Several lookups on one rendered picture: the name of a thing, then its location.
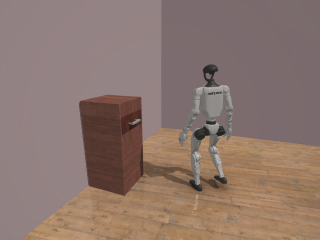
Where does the robot right upper arm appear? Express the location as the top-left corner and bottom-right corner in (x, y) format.
(221, 85), (233, 112)

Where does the right robot thigh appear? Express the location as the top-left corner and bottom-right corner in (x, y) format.
(208, 124), (225, 155)

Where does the right robot hand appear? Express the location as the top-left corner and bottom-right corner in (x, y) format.
(223, 126), (232, 141)

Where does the left robot forearm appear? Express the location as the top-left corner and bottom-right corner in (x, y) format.
(182, 108), (196, 133)

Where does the cabinet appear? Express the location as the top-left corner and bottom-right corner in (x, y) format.
(79, 94), (144, 196)

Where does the drawer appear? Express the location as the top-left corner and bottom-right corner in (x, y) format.
(121, 109), (141, 135)

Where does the left robot hand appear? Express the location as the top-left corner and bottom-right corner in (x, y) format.
(178, 131), (188, 147)

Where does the handle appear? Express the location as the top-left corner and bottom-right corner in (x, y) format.
(128, 119), (141, 125)

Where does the right robot foot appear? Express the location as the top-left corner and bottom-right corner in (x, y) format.
(214, 175), (227, 184)

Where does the right robot forearm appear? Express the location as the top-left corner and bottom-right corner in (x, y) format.
(225, 109), (234, 128)

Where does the robot left upper arm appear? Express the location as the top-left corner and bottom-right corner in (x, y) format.
(192, 87), (203, 116)

